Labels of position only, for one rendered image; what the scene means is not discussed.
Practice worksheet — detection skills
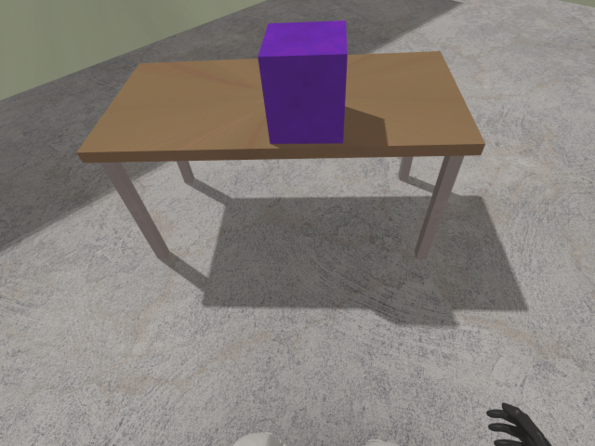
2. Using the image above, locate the carton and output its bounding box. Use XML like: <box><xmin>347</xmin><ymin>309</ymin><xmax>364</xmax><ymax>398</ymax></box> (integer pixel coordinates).
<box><xmin>258</xmin><ymin>20</ymin><xmax>348</xmax><ymax>144</ymax></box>

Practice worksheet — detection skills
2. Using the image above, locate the table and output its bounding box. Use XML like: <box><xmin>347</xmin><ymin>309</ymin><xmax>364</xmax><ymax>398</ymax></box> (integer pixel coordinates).
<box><xmin>77</xmin><ymin>51</ymin><xmax>485</xmax><ymax>259</ymax></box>

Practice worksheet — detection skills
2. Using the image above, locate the robot right hand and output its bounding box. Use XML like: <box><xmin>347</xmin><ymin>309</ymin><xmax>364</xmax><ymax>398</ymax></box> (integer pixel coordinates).
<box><xmin>486</xmin><ymin>402</ymin><xmax>551</xmax><ymax>446</ymax></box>

